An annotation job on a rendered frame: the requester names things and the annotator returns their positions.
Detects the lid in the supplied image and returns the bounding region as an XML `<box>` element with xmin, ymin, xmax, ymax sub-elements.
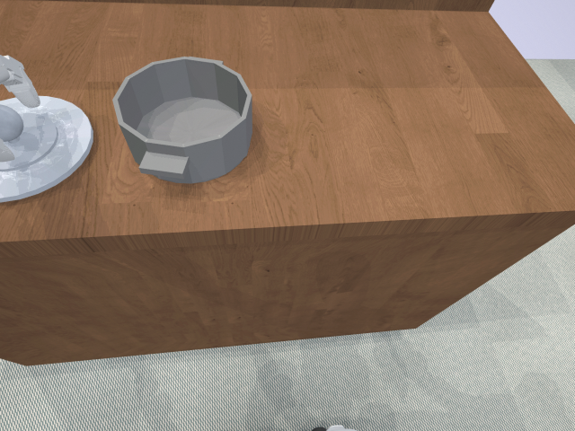
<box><xmin>0</xmin><ymin>96</ymin><xmax>93</xmax><ymax>203</ymax></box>

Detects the pot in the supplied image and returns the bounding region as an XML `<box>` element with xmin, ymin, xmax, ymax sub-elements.
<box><xmin>112</xmin><ymin>57</ymin><xmax>252</xmax><ymax>184</ymax></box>

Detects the knob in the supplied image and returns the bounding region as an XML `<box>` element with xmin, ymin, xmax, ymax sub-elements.
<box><xmin>0</xmin><ymin>104</ymin><xmax>23</xmax><ymax>142</ymax></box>

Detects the robot left hand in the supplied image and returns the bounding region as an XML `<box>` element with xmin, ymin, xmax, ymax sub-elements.
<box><xmin>0</xmin><ymin>55</ymin><xmax>40</xmax><ymax>162</ymax></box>

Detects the table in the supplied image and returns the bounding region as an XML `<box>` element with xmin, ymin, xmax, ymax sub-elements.
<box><xmin>0</xmin><ymin>0</ymin><xmax>575</xmax><ymax>366</ymax></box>

